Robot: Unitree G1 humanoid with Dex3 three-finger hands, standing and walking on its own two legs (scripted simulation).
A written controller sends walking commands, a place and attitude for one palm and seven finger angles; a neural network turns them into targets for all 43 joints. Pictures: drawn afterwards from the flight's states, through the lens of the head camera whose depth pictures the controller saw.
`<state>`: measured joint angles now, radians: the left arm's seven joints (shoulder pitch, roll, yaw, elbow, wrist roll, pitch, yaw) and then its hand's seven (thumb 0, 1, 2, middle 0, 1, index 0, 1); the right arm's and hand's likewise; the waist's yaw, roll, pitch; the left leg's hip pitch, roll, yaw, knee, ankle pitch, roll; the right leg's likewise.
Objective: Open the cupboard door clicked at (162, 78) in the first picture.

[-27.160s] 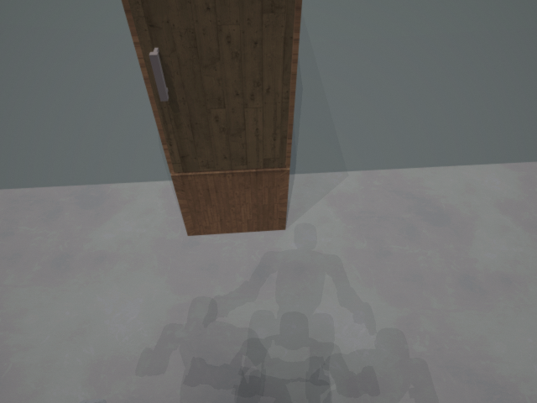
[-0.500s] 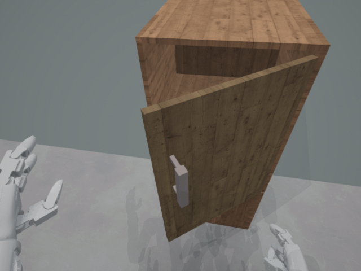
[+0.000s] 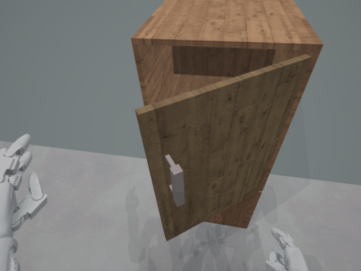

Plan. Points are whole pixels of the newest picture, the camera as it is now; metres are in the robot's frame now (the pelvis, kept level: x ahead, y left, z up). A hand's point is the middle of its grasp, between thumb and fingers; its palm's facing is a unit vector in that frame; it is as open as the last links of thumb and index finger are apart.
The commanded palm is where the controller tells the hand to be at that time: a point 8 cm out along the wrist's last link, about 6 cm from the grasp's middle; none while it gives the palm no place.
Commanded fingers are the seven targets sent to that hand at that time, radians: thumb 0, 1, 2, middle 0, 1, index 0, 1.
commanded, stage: step back with the hand held close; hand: left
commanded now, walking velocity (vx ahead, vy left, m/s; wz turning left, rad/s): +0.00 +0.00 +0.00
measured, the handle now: (174, 180) +0.31 +0.06 +0.04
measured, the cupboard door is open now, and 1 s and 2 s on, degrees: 38 38 38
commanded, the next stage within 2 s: stop stepping back and stand still in 1.18 s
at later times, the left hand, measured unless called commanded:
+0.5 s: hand (22, 217) +0.15 +0.28 +0.15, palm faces +0.36 -0.79 -0.50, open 7.4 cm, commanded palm +0.09 +0.32 +0.17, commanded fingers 0.00 0.90 0.90 -0.20 -0.30 -0.20 -0.30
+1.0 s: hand out of the picture +0.05 +0.30 +0.15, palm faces +0.49 -0.76 -0.44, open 7.4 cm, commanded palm -0.02 +0.34 +0.17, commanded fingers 0.00 0.90 0.90 -0.20 -0.30 -0.20 -0.30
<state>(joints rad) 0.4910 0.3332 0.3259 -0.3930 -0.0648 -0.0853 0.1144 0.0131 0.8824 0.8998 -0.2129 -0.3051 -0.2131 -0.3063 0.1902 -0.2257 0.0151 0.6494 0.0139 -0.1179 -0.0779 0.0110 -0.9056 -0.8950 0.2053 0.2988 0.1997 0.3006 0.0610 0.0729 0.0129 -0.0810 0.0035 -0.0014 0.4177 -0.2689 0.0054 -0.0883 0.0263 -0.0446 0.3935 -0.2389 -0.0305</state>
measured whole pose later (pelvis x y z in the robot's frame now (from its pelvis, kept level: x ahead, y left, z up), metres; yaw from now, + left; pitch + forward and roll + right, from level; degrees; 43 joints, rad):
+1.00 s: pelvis -0.13 +0.03 -0.02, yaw +4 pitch -1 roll -2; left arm 0.53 0.39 0.42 -0.55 -0.02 -0.21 0.15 0.01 0.88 0.90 -0.21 -0.31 -0.21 -0.31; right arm 0.20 -0.21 0.00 0.62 0.01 -0.08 -0.05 0.01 -0.90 -0.89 0.21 0.30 0.20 0.30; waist 0.00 -0.01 0.03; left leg -0.48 -0.03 -0.01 0.75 -0.36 0.01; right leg -0.37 0.05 0.05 0.59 -0.21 0.01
